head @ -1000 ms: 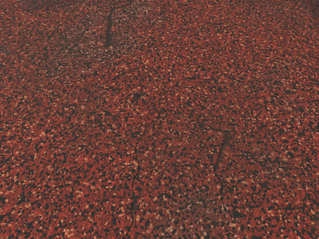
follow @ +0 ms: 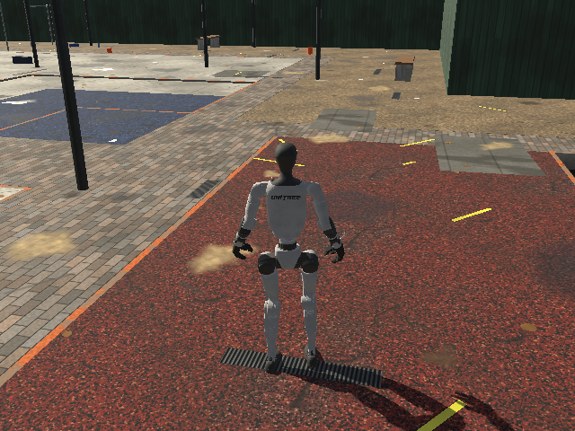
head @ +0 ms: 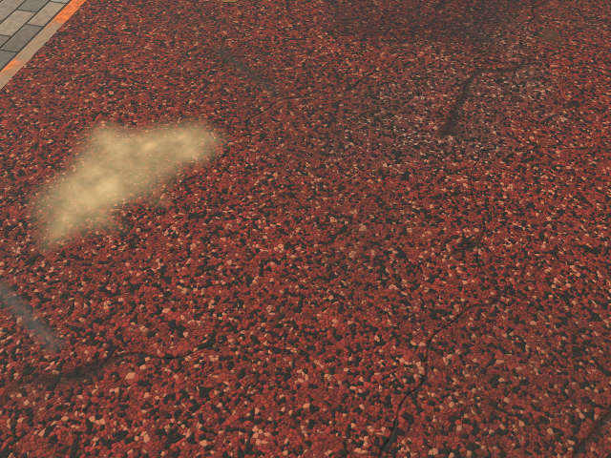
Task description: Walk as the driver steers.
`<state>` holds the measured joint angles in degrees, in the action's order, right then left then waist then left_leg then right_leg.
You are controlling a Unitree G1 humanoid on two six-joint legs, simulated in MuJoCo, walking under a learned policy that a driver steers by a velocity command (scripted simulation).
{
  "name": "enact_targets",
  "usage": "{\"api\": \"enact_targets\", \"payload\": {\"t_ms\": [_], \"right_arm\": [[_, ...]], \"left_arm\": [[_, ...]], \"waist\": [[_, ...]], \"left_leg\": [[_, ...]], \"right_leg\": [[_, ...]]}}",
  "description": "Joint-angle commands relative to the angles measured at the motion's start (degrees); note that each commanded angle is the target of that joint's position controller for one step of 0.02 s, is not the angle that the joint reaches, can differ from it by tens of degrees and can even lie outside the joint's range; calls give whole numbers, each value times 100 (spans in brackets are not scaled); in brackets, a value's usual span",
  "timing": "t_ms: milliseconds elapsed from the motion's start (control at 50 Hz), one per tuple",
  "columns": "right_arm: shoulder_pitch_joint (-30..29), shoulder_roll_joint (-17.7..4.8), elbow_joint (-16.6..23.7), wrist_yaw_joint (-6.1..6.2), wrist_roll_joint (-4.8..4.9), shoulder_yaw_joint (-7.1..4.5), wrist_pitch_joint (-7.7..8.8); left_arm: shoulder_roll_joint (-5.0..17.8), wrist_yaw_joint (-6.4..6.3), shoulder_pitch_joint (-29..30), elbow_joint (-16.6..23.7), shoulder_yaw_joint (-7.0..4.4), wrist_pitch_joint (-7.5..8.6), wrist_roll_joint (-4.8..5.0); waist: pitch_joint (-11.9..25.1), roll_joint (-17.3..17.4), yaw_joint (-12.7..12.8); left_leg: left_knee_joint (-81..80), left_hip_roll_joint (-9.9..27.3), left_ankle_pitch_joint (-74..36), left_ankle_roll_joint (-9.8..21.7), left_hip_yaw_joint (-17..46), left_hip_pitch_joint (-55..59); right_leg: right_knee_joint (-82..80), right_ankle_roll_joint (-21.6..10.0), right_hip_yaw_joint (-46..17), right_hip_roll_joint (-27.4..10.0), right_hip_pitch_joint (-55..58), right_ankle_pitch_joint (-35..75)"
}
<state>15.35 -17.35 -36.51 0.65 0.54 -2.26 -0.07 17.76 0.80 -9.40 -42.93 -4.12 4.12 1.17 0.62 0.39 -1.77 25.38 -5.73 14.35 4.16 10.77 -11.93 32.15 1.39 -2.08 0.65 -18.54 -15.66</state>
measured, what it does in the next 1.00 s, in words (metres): walks ahead, turning right: right foot, then left foot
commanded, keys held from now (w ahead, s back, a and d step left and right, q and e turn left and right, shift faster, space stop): w+e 0.84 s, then w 0.10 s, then w+q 0.06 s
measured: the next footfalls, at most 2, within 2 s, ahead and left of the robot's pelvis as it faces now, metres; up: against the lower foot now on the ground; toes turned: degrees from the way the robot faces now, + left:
right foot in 0.06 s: +0.06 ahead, -0.13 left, +0.00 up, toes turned +2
left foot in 0.46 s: +0.36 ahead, +0.08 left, +0.00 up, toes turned -15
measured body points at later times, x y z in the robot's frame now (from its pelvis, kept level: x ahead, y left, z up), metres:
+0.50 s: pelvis +0.22 -0.01 -0.02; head +0.25 -0.02 +0.43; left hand +0.25 +0.28 -0.14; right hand +0.42 -0.29 -0.07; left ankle +0.32 +0.09 -0.75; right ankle +0.03 -0.13 -0.72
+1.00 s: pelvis +0.46 -0.13 -0.03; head +0.50 -0.17 +0.42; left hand +0.78 -0.03 -0.10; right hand +0.33 -0.40 -0.16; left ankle +0.35 +0.08 -0.69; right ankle +0.51 -0.26 -0.74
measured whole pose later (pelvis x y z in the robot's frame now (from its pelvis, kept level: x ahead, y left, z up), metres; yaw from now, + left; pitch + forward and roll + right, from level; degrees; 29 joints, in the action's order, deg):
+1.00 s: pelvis +0.46 -0.13 -0.03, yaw -29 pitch +1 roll +2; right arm 19.9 -17.9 -47.4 -0.2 1.1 -3.3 3.5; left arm 16.8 2.3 -3.5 -33.4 -2.4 2.1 0.9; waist -4.7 -0.8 -3.6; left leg 49.3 4.0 30.3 -1.0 -6.0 -4.6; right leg 37.1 -4.9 2.1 0.8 -29.7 -8.2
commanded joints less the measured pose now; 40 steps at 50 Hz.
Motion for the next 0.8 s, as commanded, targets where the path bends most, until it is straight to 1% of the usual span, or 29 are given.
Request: {"api": "enact_targets", "payload": {"t_ms": [20,40,60,80,100,120,140,180,200,260,300,340,380,420,440,460,480,500,520,540,560,580,600,620,660,700,720,760,800], "right_arm": [[-82,-820,290,-42,-8,-204,101],[-80,-657,279,-54,-50,-144,130],[-197,-375,330,-63,-97,-51,178],[-144,-178,520,-75,-70,-10,287],[-592,-661,673,-17,45,-132,388],[-662,-882,641,-22,124,-210,469],[-690,-798,584,-56,87,-193,529],[-904,-679,615,-128,-66,-190,627],[-991,-570,644,-162,-100,-174,662],[-1346,-190,685,-236,-94,-54,698],[-1644,-78,725,-267,-57,-12,706],[-1793,-204,747,-272,9,-59,708],[-1712,-401,744,-245,63,-142,709],[-1333,-603,665,-190,89,-246,716],[-841,-747,545,-133,67,-337,715],[-60,-978,440,-68,9,-434,711],[798,-1468,323,-20,-119,-545,642],[837,-1292,205,-105,-131,-491,595],[450,-792,239,-103,-82,-369,582],[193,-579,234,-85,-54,-310,555],[-13,-448,161,-95,-80,-269,549],[-158,-338,108,-93,-130,-238,565],[-258,-339,63,-88,-146,-245,591],[-292,-326,6,-91,-119,-257,632],[-297,-435,-120,-98,-73,-304,694],[-284,-576,-232,-92,-69,-350,701],[-314,-630,-267,-87,-70,-360,691],[-292,-751,-340,-67,-43,-381,660],[-102,-884,-453,-53,5,-409,622]], "left_arm": [[399,49,96,305,-55,231,24],[429,35,-209,214,-55,244,21],[620,6,-701,114,-80,255,6],[1200,-6,-1076,21,-199,222,-29],[1245,64,-1401,-40,-248,216,-68],[994,79,-1308,2,-163,233,-36],[840,68,-1226,74,-111,225,-40],[734,6,-1216,122,-62,155,-26],[680,-33,-1260,126,-38,100,-13],[673,-164,-1267,115,-34,-37,-2],[767,-211,-1365,78,-67,-95,4],[854,-222,-1508,44,-100,-130,40],[912,-234,-1484,47,-133,-140,97],[905,-234,-1331,84,-156,-147,105],[818,-219,-1261,125,-137,-143,76],[579,-183,-1175,231,-65,-127,-12],[28,-190,-1574,402,93,-90,-53],[82,-202,-1978,481,131,-51,122],[623,-202,-1655,382,-22,-76,218],[718,-187,-1176,438,-45,-103,175],[620,-171,-962,475,-38,-116,99],[554,-148,-864,508,-61,-143,57],[448,-115,-870,523,-46,-184,72],[323,-93,-827,547,-19,-223,74],[210,-72,-609,677,20,-267,34],[183,-29,-369,789,54,-249,-11],[172,11,-257,817,72,-223,-8],[137,101,127,910,114,-165,-2],[132,178,529,1056,135,-142,2]], "waist": [[-83,630,112],[-5,550,240],[40,86,411],[39,-1089,288],[-431,-1333,600],[-673,-903,552],[-623,-803,524],[-511,-651,535],[-437,-667,523],[-379,-748,558],[-389,-786,654],[-360,-813,684],[-335,-874,541],[-217,-907,232],[61,-849,-55],[722,-629,-446],[1827,698,-527],[2041,2040,-270],[1030,1205,-260],[389,703,-254],[27,404,-135],[-141,490,-14],[-230,609,75],[-275,610,109],[-396,461,149],[-435,328,130],[-438,294,110],[-499,240,-25],[-568,170,-167]], "left_leg": [[-820,1369,1674,746,1457,-390],[-519,1255,1636,609,1264,-621],[429,954,1439,350,722,-1112],[1834,187,1351,-55,-460,-2208],[2906,228,2003,-238,-653,-3314],[3365,525,1678,-219,-451,-3660],[3498,630,1179,-230,-461,-3751],[3214,774,490,-328,-585,-3733],[2910,768,290,-407,-674,-3498],[1782,541,-270,-676,-997,-2641],[1099,394,-726,-764,-1060,-2017],[722,293,-1078,-783,-1003,-1515],[458,342,-1163,-702,-810,-1109],[201,404,-1037,-510,-789,-470],[-3,429,-1014,-356,-848,280],[86,961,-859,-58,-431,1524],[42,2332,74,566,1407,3524],[-830,3076,1253,1033,3448,3562],[-1009,2866,1771,885,2926,2746],[-1010,2625,1180,745,1937,2029],[-1151,2350,443,690,1297,1415],[-1289,2159,-51,645,813,1030],[-1443,2046,-346,621,437,733],[-1555,2021,-629,656,171,589],[-1727,2071,-1131,750,-228,490],[-1798,2081,-1531,790,-611,579],[-1804,2010,-1659,744,-858,603],[-1800,1902,-1804,622,-1289,608],[-1790,1940,-1837,526,-1529,767]], "right_leg": [[-675,-306,201,11,630,330],[-725,-424,-2,-95,1072,196],[-1049,-684,-822,-667,1576,-297],[-1688,-1367,-2528,-1506,2226,-1387],[-2198,-1978,-4028,-2204,2200,-2135],[-2192,-1951,-3955,-2140,2166,-2195],[-2187,-1794,-3518,-1841,2287,-1842],[-2138,-1568,-2766,-1444,2378,-597],[-2152,-1496,-2449,-1252,2261,-84],[-2099,-1376,-1716,-838,1615,1057],[-2012,-1292,-1541,-727,1163,1291],[-1919,-1242,-1696,-814,942,1327],[-1792,-1123,-1982,-972,951,1276],[-1419,-958,-2072,-1004,954,1668],[-850,-811,-1921,-775,834,2198],[359,-630,-1691,-467,364,2004],[2384,-288,-1000,247,-1111,243],[3575,-187,-834,285,-2115,-1818],[4094,-185,-855,-119,-2514,-1373],[4108,-191,-614,-336,-2520,-915],[3918,-183,-544,-493,-2352,-599],[3731,-186,-540,-639,-2194,-391],[3640,-178,-487,-719,-1997,-259],[3568,-159,-422,-743,-1974,-176],[3231,-91,-398,-784,-2148,56],[2658,-29,-379,-805,-2264,546],[2283,-36,-326,-795,-2190,903],[1508,-87,-112,-723,-1951,1532],[971,-177,100,-648,-1798,1743]]}}
Keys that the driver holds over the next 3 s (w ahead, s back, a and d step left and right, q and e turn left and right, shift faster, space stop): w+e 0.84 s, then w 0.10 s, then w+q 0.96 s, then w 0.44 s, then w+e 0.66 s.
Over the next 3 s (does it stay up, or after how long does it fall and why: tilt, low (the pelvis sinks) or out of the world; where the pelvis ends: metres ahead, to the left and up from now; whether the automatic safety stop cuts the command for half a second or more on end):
stays up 1.53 -0.33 -0.03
